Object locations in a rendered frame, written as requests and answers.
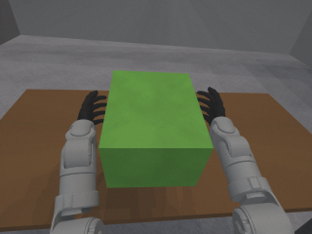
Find right robot forearm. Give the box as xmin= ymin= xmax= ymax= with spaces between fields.
xmin=209 ymin=116 xmax=294 ymax=234

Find robot left hand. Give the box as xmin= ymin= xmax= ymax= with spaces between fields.
xmin=77 ymin=90 xmax=107 ymax=125

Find table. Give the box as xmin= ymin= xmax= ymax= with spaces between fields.
xmin=0 ymin=89 xmax=312 ymax=234

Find carton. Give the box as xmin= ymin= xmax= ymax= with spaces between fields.
xmin=98 ymin=70 xmax=214 ymax=188

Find robot right hand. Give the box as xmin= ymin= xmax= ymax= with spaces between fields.
xmin=197 ymin=87 xmax=226 ymax=126

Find right robot upper arm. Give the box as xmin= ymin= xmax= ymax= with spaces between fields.
xmin=232 ymin=202 xmax=293 ymax=234

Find left robot upper arm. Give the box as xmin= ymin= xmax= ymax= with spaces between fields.
xmin=52 ymin=216 xmax=106 ymax=234

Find left robot forearm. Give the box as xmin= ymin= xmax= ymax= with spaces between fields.
xmin=50 ymin=119 xmax=99 ymax=234

